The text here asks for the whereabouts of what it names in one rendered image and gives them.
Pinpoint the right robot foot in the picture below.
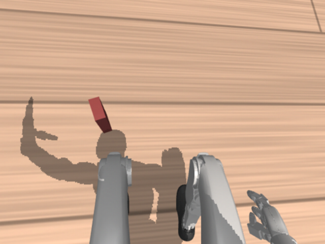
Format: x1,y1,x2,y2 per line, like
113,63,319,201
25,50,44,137
176,185,195,241

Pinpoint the right robot arm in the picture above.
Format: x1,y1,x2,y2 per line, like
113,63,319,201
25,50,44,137
270,234,297,244

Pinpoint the right robot hand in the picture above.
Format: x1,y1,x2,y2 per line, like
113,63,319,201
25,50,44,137
247,190,289,242

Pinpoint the carton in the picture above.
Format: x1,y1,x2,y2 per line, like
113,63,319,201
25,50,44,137
88,97,112,133

